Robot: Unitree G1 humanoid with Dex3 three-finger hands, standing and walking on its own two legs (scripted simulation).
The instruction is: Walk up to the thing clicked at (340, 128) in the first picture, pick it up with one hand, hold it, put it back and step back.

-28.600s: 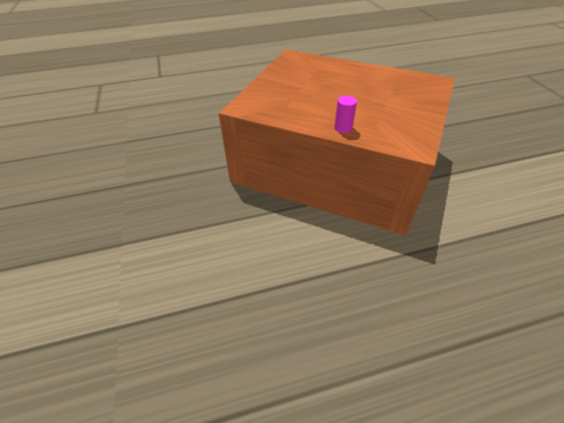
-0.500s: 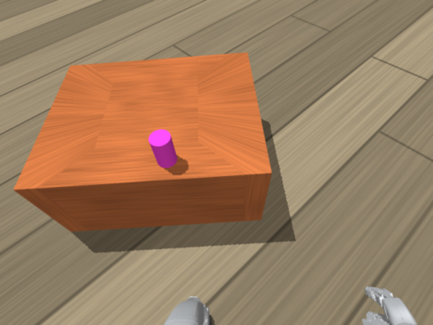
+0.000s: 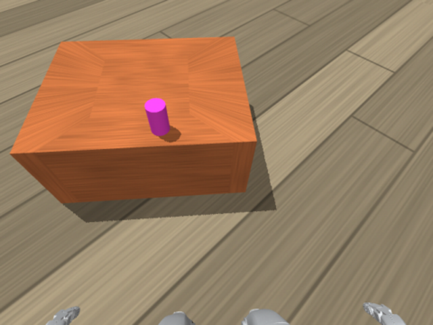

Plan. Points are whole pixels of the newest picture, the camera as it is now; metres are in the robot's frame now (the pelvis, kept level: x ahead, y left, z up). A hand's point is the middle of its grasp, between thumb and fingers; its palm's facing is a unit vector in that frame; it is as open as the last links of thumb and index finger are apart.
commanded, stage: step back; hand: left
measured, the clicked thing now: (157, 117) +0.85 +0.22 -0.28
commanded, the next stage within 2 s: stand in 1.58 s
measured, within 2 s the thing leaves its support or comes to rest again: neither
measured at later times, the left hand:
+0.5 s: hand out of the picture -0.07 +0.27 -0.15, palm faces +0.05 -0.91 -0.40, open 7.4 cm
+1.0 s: hand out of the picture -0.16 +0.26 -0.15, palm faces +0.03 -0.94 -0.34, open 7.4 cm
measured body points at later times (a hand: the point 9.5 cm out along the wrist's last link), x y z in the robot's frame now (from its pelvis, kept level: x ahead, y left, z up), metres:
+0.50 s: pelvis -0.16 -0.01 +0.00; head -0.11 +0.01 +0.44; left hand -0.07 +0.32 -0.12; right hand -0.06 -0.31 -0.12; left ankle -0.16 +0.11 -0.73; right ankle -0.10 -0.13 -0.70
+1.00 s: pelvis -0.21 -0.01 +0.01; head -0.20 +0.00 +0.46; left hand -0.16 +0.31 -0.12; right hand -0.13 -0.31 -0.12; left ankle -0.19 +0.11 -0.73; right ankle -0.21 -0.14 -0.72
